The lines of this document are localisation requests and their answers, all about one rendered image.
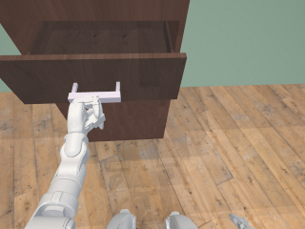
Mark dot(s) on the left robot hand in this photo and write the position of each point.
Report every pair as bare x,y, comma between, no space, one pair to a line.
77,114

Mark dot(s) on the right robot hand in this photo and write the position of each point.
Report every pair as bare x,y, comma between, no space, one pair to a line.
240,222

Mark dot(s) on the robot left shin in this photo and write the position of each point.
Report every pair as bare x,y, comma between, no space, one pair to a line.
124,211

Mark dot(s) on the robot left thigh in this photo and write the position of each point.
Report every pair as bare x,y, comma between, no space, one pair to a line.
122,221

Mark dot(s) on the left robot upper arm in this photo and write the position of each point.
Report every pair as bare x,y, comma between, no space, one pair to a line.
51,222

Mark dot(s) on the robot left forearm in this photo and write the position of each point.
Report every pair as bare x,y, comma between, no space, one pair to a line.
61,200

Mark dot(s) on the drawer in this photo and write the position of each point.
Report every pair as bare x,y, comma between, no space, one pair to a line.
95,55

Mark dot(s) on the cabinet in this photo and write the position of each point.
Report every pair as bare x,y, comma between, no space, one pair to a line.
125,120

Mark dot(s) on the handle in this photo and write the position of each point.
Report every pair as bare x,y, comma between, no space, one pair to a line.
105,97

